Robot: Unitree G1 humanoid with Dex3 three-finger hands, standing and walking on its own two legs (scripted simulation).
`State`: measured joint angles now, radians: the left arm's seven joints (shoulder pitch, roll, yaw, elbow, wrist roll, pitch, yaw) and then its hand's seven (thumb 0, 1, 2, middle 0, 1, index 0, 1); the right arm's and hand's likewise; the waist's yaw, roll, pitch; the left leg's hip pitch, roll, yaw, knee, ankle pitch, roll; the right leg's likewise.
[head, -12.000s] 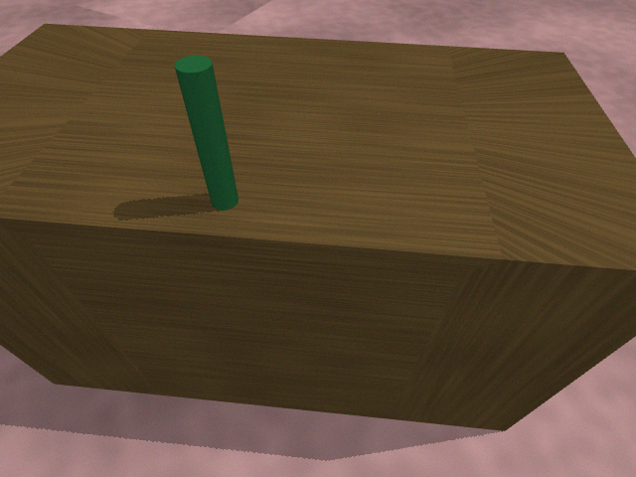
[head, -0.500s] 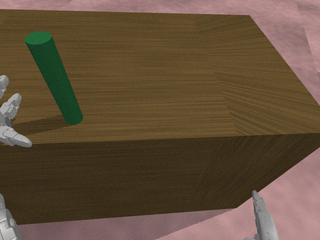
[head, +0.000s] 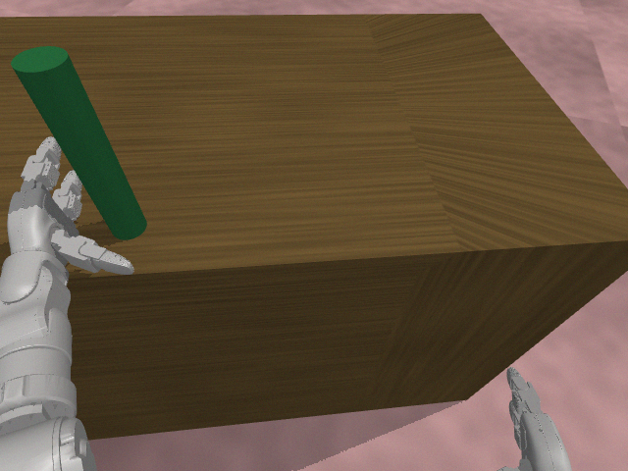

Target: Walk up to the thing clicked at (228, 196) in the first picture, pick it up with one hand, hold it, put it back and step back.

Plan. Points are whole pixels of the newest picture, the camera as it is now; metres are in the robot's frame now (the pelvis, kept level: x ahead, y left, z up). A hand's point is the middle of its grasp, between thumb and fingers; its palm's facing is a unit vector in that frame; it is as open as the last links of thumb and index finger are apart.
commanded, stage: close in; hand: left
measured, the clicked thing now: (94, 160) +0.43 +0.23 +0.18
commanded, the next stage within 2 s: rest palm in 0.10 s
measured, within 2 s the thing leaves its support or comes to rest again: leaves its support in 1.52 s
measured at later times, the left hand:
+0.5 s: hand (102, 207) +0.41 +0.24 +0.12, palm faces +0.22 -0.98 +0.03, open 16.1 cm
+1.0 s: hand (115, 194) +0.44 +0.24 +0.11, palm faces +0.20 -0.98 +0.03, open 9.1 cm
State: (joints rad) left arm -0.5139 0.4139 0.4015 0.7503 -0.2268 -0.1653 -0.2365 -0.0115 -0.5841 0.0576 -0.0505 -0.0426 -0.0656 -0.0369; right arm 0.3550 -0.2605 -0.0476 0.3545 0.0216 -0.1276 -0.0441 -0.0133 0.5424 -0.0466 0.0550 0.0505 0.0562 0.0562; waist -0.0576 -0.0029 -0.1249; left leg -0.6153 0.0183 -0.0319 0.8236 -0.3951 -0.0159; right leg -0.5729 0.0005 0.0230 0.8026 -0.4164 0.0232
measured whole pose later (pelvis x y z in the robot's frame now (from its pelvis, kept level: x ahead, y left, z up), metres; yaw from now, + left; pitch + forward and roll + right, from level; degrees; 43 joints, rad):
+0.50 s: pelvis -0.01 +0.00 +0.00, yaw +0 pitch +9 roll -1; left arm -0.52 0.38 0.37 0.65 -0.18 -0.07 -0.11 -0.01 -0.52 0.11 -0.34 -0.19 -0.33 -0.19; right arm 0.36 -0.24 -0.06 0.30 0.03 -0.08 -0.04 -0.01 0.52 -0.05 0.05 0.05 0.05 0.06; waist -0.05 -0.01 -0.10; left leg -0.58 0.02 -0.03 0.82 -0.39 -0.02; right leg -0.54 0.00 0.02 0.81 -0.42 0.02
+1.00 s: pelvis +0.00 +0.01 +0.00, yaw -1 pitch +12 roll -1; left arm -0.62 0.42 0.39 0.82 -0.17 -0.15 -0.11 0.00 -0.13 0.51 -0.93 -0.71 -0.94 -0.71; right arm 0.37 -0.24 -0.06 0.29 0.02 -0.06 -0.03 -0.01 0.51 -0.05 0.05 0.05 0.05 0.06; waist -0.08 0.00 -0.12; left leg -0.66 0.03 -0.01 0.86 -0.41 -0.01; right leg -0.62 0.01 0.04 0.83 -0.41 0.03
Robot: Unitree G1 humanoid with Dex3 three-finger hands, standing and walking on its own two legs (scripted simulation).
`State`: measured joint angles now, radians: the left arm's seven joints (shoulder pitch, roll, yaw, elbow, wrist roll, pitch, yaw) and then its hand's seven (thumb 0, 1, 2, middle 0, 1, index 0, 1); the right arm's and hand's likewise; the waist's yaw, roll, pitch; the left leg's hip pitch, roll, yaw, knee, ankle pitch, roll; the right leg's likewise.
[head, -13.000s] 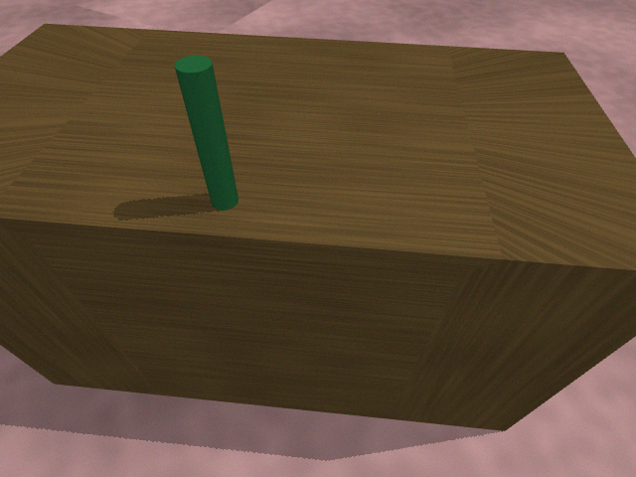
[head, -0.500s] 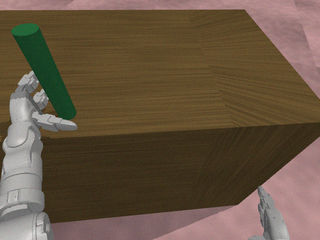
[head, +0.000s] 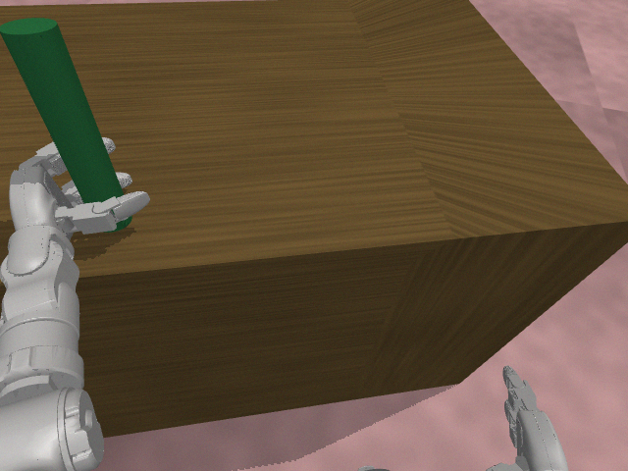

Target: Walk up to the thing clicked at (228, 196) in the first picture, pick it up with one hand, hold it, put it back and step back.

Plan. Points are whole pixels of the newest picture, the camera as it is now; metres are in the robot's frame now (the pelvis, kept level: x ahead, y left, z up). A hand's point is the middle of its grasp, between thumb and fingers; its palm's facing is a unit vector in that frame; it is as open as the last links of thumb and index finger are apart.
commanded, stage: close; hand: left
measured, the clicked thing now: (79, 142) +0.45 +0.23 +0.18
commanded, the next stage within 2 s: settle in 0.10 s
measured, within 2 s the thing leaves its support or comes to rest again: leaves its support in 0.52 s
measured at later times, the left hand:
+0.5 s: hand (94, 194) +0.43 +0.24 +0.12, palm faces +0.23 -0.97 +0.00, open 5.8 cm
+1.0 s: hand (80, 170) +0.42 +0.23 +0.17, palm faces +0.22 -0.98 +0.00, open 5.8 cm
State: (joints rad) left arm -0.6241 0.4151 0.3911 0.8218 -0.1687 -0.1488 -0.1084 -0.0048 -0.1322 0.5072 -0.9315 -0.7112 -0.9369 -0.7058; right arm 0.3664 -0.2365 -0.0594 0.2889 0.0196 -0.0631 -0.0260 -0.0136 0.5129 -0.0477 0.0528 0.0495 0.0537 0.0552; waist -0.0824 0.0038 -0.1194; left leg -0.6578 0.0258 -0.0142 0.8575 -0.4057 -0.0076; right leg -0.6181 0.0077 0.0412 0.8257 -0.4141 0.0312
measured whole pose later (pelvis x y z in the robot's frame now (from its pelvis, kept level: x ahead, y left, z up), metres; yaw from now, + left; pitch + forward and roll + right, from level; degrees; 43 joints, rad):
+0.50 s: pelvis +0.01 +0.00 +0.00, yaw +0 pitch +10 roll -1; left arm -0.53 0.38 0.37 0.65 -0.16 -0.06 -0.09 0.00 0.09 1.15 -0.98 -1.16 -0.97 -1.16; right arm 0.36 -0.23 -0.07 0.30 0.03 -0.03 -0.03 -0.01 0.53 -0.05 0.05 0.05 0.05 0.05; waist -0.06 0.01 -0.12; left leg -0.61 0.02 -0.02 0.85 -0.42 -0.01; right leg -0.57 0.01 0.04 0.82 -0.43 0.03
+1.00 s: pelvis -0.01 +0.00 +0.01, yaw +1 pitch +7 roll -1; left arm -0.61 0.39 0.34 0.63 -0.17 0.09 -0.08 -0.01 0.08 1.16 -0.99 -1.15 -0.97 -1.17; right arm 0.36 -0.24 -0.05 0.36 0.04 -0.10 -0.06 -0.01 0.55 -0.05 0.05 0.05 0.05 0.05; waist -0.04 0.03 -0.10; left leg -0.53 0.02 -0.02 0.78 -0.37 -0.01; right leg -0.49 0.00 0.03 0.76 -0.39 0.03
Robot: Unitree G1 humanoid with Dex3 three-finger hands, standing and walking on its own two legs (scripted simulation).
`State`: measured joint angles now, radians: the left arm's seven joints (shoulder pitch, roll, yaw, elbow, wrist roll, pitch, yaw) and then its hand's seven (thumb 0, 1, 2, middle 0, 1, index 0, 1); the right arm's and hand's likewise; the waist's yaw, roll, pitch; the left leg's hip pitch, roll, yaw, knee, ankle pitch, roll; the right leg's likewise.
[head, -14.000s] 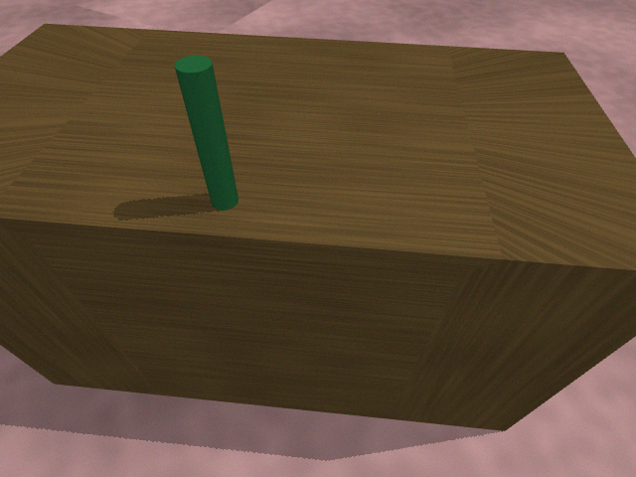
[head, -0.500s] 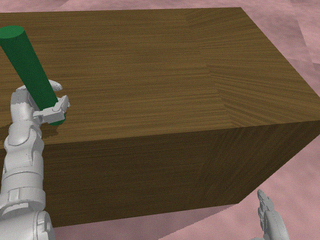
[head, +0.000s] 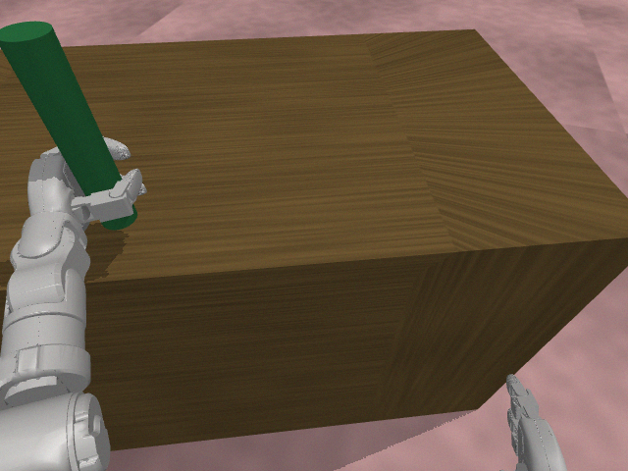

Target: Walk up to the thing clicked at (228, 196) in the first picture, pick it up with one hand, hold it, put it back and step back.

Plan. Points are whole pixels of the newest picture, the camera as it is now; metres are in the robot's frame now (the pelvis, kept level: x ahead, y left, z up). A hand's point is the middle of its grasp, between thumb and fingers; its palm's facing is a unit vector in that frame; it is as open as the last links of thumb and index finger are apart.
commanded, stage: settle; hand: left
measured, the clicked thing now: (81, 143) +0.43 +0.24 +0.22
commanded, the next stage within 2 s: lift in 0.14 s
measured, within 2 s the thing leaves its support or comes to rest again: neither
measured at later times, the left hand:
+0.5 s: hand (109, 160) +0.43 +0.22 +0.20, palm faces +0.21 -0.98 +0.01, open 5.8 cm
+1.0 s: hand (81, 127) +0.37 +0.20 +0.27, palm faces +0.17 -0.98 +0.01, open 5.8 cm
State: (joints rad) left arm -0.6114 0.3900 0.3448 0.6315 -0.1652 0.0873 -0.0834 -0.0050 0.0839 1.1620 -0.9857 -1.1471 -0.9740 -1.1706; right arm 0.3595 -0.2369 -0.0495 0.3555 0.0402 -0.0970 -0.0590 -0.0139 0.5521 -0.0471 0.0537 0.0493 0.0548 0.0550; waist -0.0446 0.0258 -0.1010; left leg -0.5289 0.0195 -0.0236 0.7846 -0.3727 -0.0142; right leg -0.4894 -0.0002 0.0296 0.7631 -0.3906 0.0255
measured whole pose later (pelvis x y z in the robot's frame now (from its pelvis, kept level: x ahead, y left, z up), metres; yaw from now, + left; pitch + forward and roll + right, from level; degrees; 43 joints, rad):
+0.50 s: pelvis +0.00 +0.00 +0.01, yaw +0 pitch +5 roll -1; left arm -0.64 0.38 0.33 0.56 -0.16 0.16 -0.05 -0.01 0.08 1.17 -0.99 -1.14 -0.98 -1.17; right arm 0.36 -0.24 -0.06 0.41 0.04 -0.15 -0.07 -0.01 0.55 -0.04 0.05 0.05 0.05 0.05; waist -0.03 0.03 -0.11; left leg -0.47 0.02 -0.02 0.74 -0.36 -0.01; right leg -0.43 0.00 0.03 0.71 -0.37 0.03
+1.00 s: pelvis +0.00 +0.00 +0.02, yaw +1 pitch +1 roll +0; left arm -0.58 0.34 0.33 0.15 -0.21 0.57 -0.06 -0.01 0.08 1.17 -0.99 -1.15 -0.98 -1.17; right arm 0.34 -0.24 -0.09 0.46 0.05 -0.17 -0.04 -0.01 0.55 -0.04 0.05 0.05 0.05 0.05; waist 0.01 0.06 -0.10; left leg -0.33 0.00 -0.04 0.64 -0.31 -0.02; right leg -0.30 -0.02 0.01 0.64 -0.35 0.02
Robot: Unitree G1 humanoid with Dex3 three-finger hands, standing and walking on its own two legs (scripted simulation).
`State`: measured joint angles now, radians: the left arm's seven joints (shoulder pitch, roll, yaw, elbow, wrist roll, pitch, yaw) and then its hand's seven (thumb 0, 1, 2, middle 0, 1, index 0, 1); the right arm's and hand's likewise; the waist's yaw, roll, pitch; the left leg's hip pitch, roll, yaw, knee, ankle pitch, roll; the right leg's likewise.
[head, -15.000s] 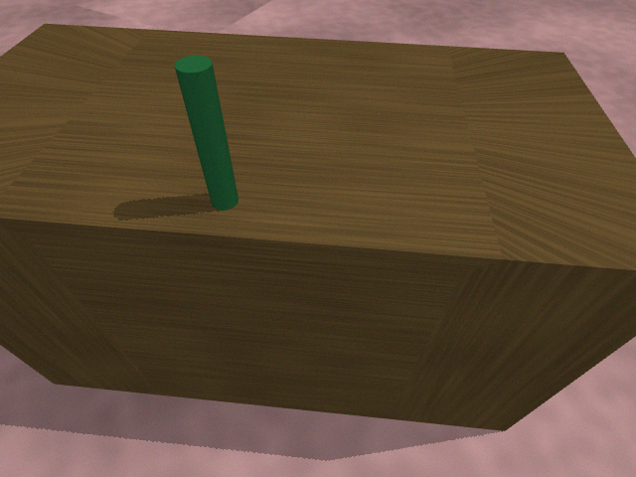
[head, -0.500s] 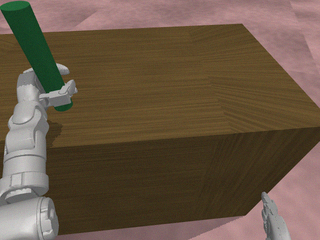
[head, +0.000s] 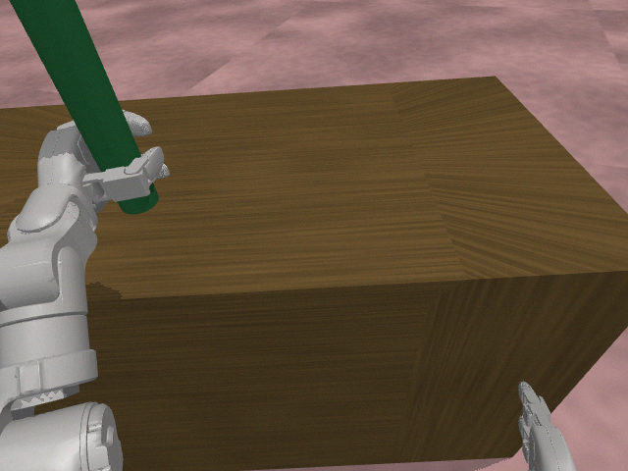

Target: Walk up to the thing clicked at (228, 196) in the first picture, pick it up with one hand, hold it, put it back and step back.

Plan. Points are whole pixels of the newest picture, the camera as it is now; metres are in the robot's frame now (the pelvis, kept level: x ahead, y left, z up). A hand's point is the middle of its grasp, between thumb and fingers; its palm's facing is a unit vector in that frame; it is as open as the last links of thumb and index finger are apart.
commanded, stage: lift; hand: left
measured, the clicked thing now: (97, 113) +0.37 +0.21 +0.32
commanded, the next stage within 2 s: hold in 0.60 s
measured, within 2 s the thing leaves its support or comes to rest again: neither
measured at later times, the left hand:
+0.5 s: hand (121, 144) +0.34 +0.18 +0.30, palm faces +0.15 -0.99 +0.02, open 5.8 cm
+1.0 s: hand (104, 125) +0.33 +0.18 +0.32, palm faces +0.14 -0.99 +0.01, open 5.8 cm
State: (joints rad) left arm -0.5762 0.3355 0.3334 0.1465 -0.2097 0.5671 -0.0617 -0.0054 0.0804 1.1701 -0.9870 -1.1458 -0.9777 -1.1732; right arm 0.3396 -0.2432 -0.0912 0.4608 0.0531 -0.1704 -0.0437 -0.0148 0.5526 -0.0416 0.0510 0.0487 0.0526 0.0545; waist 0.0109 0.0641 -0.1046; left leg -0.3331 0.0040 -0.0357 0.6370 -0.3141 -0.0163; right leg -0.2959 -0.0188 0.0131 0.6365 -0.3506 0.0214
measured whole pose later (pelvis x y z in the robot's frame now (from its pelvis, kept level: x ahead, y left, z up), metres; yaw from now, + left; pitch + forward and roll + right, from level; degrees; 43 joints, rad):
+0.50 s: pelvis -0.01 +0.00 +0.00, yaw +0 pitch -1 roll +0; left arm -0.62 0.33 0.34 0.01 -0.25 0.79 -0.01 -0.01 0.08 1.18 -0.99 -1.14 -0.98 -1.17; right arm 0.30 -0.23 -0.10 0.57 0.07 -0.22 -0.03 -0.02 0.56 -0.04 0.05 0.05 0.05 0.05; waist 0.02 0.08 -0.12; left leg -0.31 0.00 -0.03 0.61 -0.29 -0.01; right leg -0.27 -0.03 0.02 0.62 -0.33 0.03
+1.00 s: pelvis -0.02 +0.01 +0.00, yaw +0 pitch -1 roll +0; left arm -0.69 0.33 0.33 -0.04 -0.25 0.89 0.01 -0.01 0.08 1.18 -0.99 -1.14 -0.99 -1.17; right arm 0.29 -0.23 -0.11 0.62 0.09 -0.27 -0.01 -0.02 0.55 -0.05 0.05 0.05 0.05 0.05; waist 0.04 0.08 -0.13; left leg -0.31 -0.01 -0.03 0.63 -0.29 0.00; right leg -0.28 -0.03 0.02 0.62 -0.32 0.04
